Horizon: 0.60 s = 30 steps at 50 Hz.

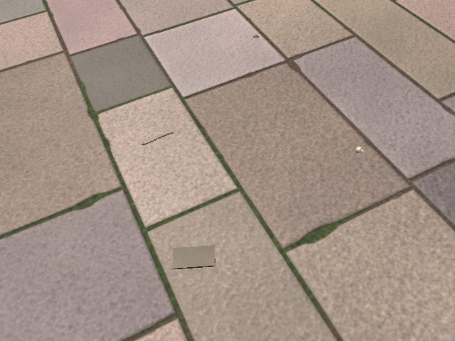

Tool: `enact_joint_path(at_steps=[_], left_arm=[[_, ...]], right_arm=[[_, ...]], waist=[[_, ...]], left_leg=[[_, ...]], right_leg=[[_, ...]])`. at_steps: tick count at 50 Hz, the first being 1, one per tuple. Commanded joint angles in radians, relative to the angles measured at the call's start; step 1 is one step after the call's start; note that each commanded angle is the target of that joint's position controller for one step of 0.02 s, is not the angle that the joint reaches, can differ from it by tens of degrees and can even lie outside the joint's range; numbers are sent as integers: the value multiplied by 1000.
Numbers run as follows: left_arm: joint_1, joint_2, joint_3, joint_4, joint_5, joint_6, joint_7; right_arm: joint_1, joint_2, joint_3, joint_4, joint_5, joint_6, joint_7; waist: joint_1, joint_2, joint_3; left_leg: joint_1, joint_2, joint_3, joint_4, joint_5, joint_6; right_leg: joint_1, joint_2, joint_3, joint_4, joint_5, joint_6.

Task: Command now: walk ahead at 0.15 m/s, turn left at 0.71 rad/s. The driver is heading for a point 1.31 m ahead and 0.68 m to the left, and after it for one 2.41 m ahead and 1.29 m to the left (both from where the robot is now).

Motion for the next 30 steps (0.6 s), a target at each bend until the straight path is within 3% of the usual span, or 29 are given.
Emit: enact_joint_path(at_steps=[1, 2, 3, 5, 7, 9, 11, 12, 13, 14, 15, 16, 17, 18, 20, 22, 25, 30], left_arm=[[-155, 37, 17, -73, 20, -31, 40], [-155, 67, 25, -66, 30, -28, 59], [-156, 101, 33, -64, 27, -23, 69], [-129, 171, 50, -46, 3, -13, 74], [-125, 211, 63, -37, -16, -6, 64], [-117, 237, 76, -31, -26, 0, 53], [-110, 251, 86, -26, -37, 7, 45], [-81, 240, 85, -17, -39, 12, 40], [-25, 229, 83, -13, -26, 14, 33], [28, 164, 66, -60, 28, 13, 28], [-17, 218, 69, -78, 14, 7, 14], [-93, 232, 72, -94, -10, 0, 6], [-129, 210, 66, -100, 0, -1, 10], [-140, 201, 65, -95, 14, 2, 20], [-112, 197, 68, -89, 11, 15, 24], [-99, 160, 61, -73, 3, 18, 24], [-85, 129, 52, -54, -3, 27, 26], [-70, 161, 70, -43, -16, 27, 28]], right_arm=[[50, 11, 8, -85, -21, 17, -7], [39, 23, 14, -97, -26, 12, 1], [46, 32, 20, -94, -27, 8, 14], [22, 29, 24, -104, -33, 4, 47], [-9, -13, 14, -137, -27, 18, 80], [-46, -67, -3, -167, -19, 30, 99], [-15, -99, -21, -171, -17, 27, 103], [53, -123, -37, -154, -17, 22, 93], [132, -197, -65, -149, -19, 14, 71], [68, -305, -78, -193, -32, 9, 50], [57, -247, -55, -241, -57, -9, 61], [25, -214, -45, -249, -49, -24, 66], [-8, -182, -39, -249, -25, -26, 58], [-53, -156, -30, -258, -12, -17, 47], [-122, -140, -25, -289, -28, -1, 22], [-111, -149, -31, -296, -39, 10, 15], [-98, -161, -40, -302, -31, 24, 10], [-102, -147, -42, -310, -23, 48, 12]], waist=[[-39, -137, 15], [-40, -130, -18], [-32, -121, -53], [-7, -120, -100], [-1, -125, -92], [5, -110, -67], [-18, -85, -72], [-47, -31, -96], [-78, 113, -115], [32, 382, -158], [-26, 251, -378], [-36, 143, -334], [-18, 36, -251], [8, -18, -189], [54, 8, -168], [51, 26, -176], [35, 59, -194], [14, 173, -166]], left_leg=[[27, 46, 21, -349, 150, -9], [59, 48, 41, -463, 211, -17], [121, 52, 56, -602, 272, -17], [222, 61, 82, -761, 353, -10], [222, 94, 80, -805, 296, 13], [221, 89, 109, -849, 230, 48], [299, 37, 163, -933, 180, 92], [406, -11, 179, -1010, 218, 128], [567, 28, 35, -1086, 560, 192], [788, 268, -437, -1085, 816, 411], [839, 358, -723, -1226, 471, 493], [797, 349, -664, -1263, 310, 439], [711, 300, -588, -1264, 199, 373], [598, 261, -517, -1266, 162, 323], [441, 169, -417, -1273, 154, 267], [421, 130, -396, -1257, 223, 259], [405, 111, -427, -1244, 146, 240], [391, 84, -520, -1234, -35, 186]], right_leg=[[18, -126, -16, -359, 572, -113], [52, -118, -60, -352, 611, -112], [83, -114, -95, -354, 607, -118], [143, -169, -102, -361, 636, -138], [205, -231, -91, -343, 615, -148], [253, -247, -98, -286, 630, -133], [274, -233, -130, -147, 737, -96], [252, -197, -155, 1, 745, -65], [119, -124, -149, 242, 502, -1], [-275, 101, -132, 598, -297, 96], [-321, 143, 164, 728, -333, 84], [-352, 111, 216, 723, -261, 58], [-358, 87, 218, 668, -191, 48], [-340, 65, 220, 579, -143, 45], [-209, 76, 200, 426, -79, 45], [-161, 114, 180, 286, -65, 64], [-99, 142, 192, 146, -22, 73], [-7, 155, 209, -68, 24, 58]])
Velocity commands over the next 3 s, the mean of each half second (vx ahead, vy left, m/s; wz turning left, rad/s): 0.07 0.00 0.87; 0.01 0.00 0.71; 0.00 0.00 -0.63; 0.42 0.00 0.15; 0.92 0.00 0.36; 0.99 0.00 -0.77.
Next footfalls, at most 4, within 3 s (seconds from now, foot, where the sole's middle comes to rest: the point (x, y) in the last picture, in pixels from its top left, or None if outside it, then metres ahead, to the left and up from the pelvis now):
0.26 left None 0.23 0.12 -0.76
0.64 right None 0.31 -0.08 -0.76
1.00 left None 0.09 0.08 -0.76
1.38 right None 0.25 -0.14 -0.76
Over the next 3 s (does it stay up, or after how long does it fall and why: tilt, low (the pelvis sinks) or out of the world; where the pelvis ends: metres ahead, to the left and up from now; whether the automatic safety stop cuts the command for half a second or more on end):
stays up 0.89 0.64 -0.01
